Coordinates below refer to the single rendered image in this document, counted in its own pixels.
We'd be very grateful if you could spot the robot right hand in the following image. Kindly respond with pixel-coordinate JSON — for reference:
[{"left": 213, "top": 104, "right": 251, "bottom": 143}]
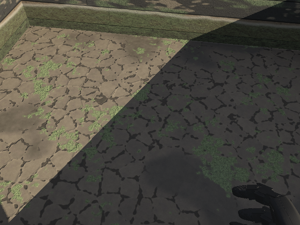
[{"left": 229, "top": 183, "right": 300, "bottom": 225}]

